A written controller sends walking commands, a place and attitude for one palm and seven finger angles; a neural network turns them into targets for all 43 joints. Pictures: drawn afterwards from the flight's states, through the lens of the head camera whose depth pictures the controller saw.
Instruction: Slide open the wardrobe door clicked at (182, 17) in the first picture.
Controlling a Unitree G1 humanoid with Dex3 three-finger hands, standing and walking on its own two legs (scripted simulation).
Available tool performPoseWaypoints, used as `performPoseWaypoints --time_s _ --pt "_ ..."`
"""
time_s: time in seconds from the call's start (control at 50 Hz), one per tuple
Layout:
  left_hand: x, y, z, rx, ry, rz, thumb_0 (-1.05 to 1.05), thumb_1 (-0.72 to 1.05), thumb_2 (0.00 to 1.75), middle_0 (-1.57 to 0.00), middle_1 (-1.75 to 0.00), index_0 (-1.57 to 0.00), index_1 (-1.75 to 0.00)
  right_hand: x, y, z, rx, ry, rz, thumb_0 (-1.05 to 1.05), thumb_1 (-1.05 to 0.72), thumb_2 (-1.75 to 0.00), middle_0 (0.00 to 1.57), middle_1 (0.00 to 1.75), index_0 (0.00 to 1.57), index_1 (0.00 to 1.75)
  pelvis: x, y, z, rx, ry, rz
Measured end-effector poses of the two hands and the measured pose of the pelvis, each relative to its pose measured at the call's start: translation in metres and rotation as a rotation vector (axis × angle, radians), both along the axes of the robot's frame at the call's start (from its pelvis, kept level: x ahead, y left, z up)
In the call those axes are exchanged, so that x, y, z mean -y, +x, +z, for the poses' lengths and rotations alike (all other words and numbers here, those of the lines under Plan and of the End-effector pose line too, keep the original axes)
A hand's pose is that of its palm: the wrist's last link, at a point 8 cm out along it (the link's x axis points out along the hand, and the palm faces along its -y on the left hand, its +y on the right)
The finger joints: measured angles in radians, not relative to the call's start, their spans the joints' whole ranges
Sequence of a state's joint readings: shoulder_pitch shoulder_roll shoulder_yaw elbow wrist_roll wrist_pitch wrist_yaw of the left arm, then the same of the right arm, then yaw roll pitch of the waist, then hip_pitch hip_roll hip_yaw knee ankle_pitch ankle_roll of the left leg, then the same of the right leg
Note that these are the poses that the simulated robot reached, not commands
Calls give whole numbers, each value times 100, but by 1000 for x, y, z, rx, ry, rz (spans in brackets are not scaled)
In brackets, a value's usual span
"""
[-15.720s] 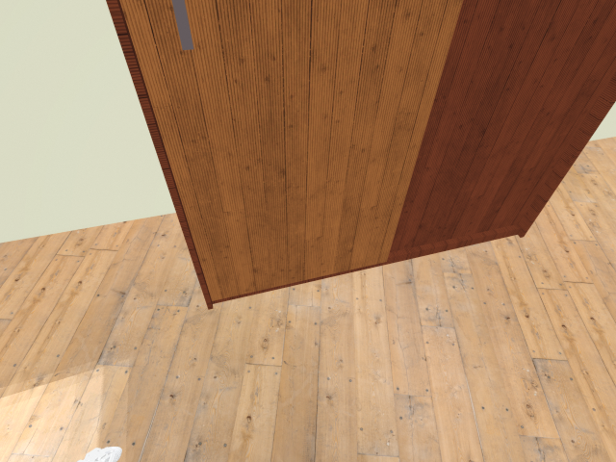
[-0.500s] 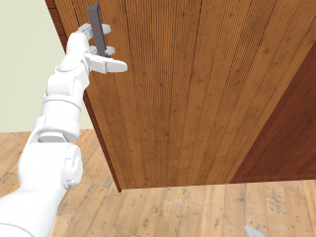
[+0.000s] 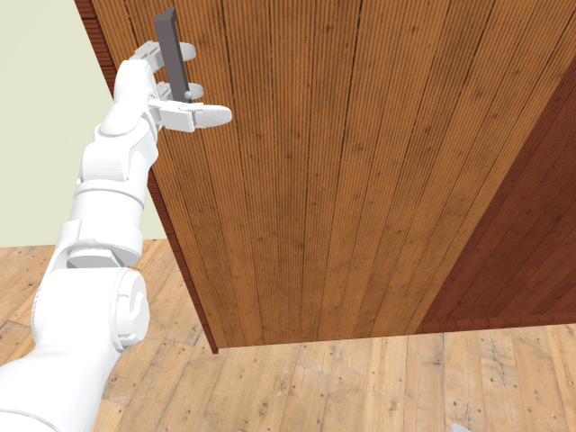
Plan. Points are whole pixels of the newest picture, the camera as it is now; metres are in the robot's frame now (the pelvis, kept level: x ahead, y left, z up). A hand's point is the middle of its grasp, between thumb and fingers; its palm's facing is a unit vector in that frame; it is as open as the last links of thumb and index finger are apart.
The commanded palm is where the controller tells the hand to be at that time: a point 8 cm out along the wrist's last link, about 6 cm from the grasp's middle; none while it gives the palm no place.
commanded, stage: grip the handle and tug to test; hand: left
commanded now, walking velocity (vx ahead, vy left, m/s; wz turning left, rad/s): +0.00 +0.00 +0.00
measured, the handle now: (180, 72) +0.52 +0.17 +0.27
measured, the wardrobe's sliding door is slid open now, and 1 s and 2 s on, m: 0.00 0.00 0.00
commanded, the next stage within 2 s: tug the door sideways, standing still in 1.20 s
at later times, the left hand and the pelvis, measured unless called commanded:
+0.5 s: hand (194, 92) +0.48 +0.14 +0.26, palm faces +0.09 -1.00 +0.02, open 5.3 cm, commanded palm +0.45 +0.19 +0.26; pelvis +0.00 +0.00 +0.00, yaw +0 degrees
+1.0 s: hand (196, 93) +0.48 +0.14 +0.26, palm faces +0.10 -1.00 +0.02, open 5.3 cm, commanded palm +0.42 +0.18 +0.26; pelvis +0.01 +0.00 +0.00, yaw -1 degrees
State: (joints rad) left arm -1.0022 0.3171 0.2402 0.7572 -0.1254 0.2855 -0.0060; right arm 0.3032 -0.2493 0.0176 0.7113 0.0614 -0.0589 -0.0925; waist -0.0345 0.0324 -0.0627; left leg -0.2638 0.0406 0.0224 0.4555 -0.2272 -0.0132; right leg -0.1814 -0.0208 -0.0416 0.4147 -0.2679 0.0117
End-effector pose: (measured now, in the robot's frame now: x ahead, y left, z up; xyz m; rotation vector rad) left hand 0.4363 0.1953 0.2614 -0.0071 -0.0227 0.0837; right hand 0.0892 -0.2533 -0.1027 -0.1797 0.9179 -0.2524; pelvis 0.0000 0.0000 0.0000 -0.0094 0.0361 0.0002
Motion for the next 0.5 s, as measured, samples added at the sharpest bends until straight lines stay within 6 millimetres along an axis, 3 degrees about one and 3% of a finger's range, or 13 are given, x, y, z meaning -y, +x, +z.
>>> performPoseWaypoints --time_s 0.2,0.5 --pt "-1 2 0 -34 -9 15 -1 9 55 -36 -129 -37 -128 -4 11 3 31 4 18 1 -90 -90 21 30 20 30 0 -2 0 -4 1 3" --pt "4 14 -4 -25 -13 3 1 74 83 -43 -138 -44 -137 0 -13 -6 -44 2 -9 1 -90 -90 21 30 20 30 0 1 0 -20 1 1"
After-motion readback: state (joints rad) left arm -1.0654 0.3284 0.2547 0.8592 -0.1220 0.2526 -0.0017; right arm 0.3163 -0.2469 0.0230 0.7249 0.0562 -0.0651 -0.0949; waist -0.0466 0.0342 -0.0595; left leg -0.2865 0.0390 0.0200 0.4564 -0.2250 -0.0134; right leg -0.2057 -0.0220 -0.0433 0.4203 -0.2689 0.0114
